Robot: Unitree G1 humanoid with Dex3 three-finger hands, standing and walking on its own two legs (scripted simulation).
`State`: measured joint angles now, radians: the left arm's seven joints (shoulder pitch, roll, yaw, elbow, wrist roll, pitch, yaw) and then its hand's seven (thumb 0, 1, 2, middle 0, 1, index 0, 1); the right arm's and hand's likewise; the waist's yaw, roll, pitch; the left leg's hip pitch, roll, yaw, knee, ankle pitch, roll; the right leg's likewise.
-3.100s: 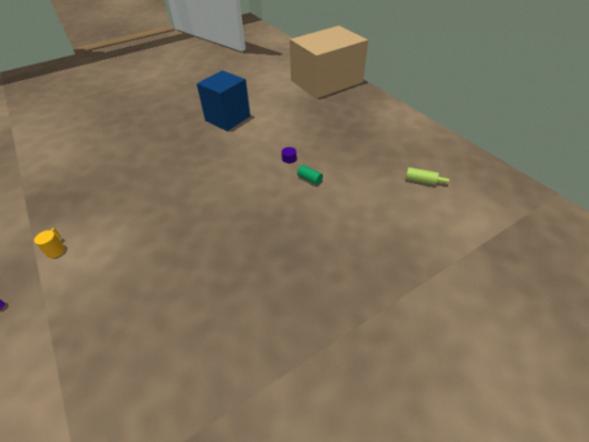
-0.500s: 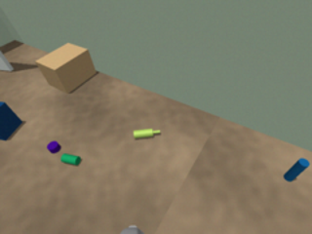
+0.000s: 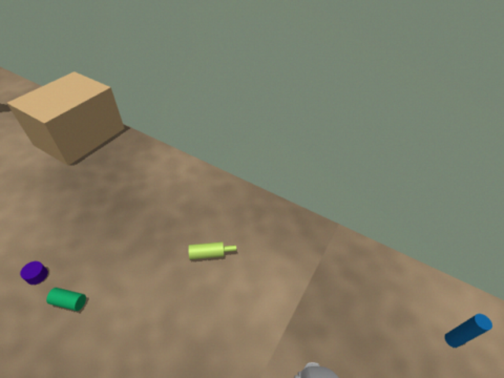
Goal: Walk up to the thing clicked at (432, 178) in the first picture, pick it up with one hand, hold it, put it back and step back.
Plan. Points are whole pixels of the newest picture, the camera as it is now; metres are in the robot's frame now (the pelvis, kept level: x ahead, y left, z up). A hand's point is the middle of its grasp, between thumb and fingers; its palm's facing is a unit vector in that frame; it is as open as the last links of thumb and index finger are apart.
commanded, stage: walk up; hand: left
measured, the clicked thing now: (213, 250) +0.78 +0.15 -0.74
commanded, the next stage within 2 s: none
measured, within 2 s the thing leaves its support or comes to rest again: neither
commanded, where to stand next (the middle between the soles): +0.39 -0.06 m, yaw +3 degrees
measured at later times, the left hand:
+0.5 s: hand (143, 373) +0.18 +0.20 -0.12, palm faces +0.05 -0.92 -0.39, open 7.4 cm
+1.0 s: hand (152, 307) +0.31 +0.21 -0.16, palm faces +0.06 -0.92 -0.38, open 7.4 cm
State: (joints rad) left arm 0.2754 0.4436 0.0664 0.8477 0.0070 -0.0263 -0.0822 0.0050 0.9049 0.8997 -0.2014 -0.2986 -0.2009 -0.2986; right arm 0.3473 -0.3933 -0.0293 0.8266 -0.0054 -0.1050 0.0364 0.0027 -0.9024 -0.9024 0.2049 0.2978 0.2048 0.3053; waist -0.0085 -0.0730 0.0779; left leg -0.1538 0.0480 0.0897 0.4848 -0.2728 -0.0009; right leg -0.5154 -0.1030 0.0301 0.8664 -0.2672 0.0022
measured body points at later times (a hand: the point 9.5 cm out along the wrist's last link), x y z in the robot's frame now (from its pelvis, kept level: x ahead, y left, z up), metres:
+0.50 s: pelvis +0.16 -0.08 +0.00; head +0.18 -0.09 +0.45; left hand +0.18 +0.24 -0.10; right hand +0.24 -0.39 -0.12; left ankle +0.25 +0.07 -0.69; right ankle +0.16 -0.17 -0.74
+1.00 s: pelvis +0.27 -0.07 -0.01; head +0.31 -0.06 +0.43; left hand +0.30 +0.26 -0.13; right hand +0.40 -0.37 -0.12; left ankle +0.30 +0.07 -0.74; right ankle +0.36 -0.21 -0.72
